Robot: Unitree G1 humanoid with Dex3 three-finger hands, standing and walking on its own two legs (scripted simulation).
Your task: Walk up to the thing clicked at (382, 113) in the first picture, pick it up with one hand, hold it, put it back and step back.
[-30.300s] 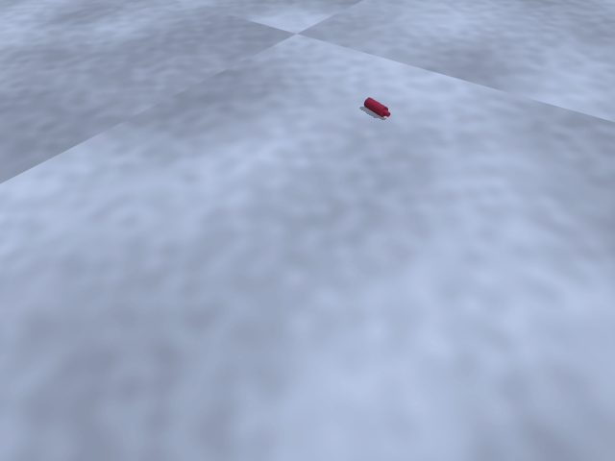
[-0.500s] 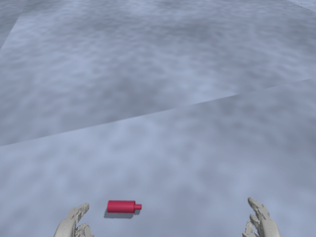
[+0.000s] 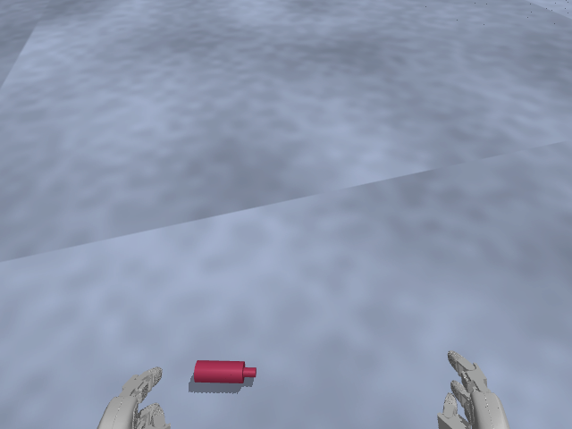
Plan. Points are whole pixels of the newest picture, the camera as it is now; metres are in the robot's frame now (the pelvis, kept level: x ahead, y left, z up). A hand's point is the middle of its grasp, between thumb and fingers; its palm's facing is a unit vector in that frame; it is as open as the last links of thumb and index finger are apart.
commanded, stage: home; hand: left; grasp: from above
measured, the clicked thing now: (226, 371) +0.45 +0.22 -0.68
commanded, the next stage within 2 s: stand in 0.82 s
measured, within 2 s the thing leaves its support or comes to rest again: neither
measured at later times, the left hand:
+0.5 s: hand (169, 422) +0.18 +0.18 -0.05, palm faces +0.05 -0.98 -0.20, open 7.4 cm
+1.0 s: hand out of the picture +0.17 +0.20 -0.07, palm faces +0.01 -0.96 -0.29, open 7.4 cm
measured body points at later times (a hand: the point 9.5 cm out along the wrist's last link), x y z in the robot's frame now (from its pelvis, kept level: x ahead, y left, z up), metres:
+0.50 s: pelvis +0.01 +0.00 +0.00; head +0.03 +0.00 +0.45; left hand +0.17 +0.23 -0.03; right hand +0.17 -0.25 -0.06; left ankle +0.00 +0.12 -0.68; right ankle +0.03 -0.15 -0.68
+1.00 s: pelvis +0.00 +0.00 +0.01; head +0.02 +0.01 +0.46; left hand +0.17 +0.25 -0.05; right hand +0.16 -0.25 -0.08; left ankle +0.00 +0.12 -0.68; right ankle +0.03 -0.15 -0.68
